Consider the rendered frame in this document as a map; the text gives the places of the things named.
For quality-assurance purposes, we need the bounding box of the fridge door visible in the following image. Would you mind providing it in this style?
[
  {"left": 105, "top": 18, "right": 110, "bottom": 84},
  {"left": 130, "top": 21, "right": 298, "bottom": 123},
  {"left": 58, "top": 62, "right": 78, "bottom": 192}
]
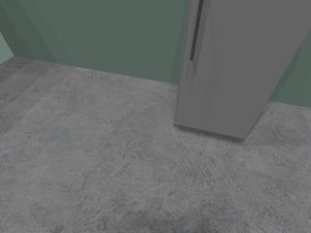
[{"left": 176, "top": 0, "right": 311, "bottom": 139}]

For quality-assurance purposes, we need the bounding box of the handle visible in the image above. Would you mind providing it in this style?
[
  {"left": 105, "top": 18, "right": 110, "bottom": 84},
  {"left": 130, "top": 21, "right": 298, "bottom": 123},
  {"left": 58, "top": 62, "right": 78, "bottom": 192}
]
[{"left": 190, "top": 0, "right": 204, "bottom": 61}]

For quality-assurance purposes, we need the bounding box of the left robot hand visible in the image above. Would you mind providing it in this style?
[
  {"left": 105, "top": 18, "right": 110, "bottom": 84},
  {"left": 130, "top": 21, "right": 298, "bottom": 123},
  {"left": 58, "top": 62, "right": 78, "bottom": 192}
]
[{"left": 40, "top": 223, "right": 64, "bottom": 233}]

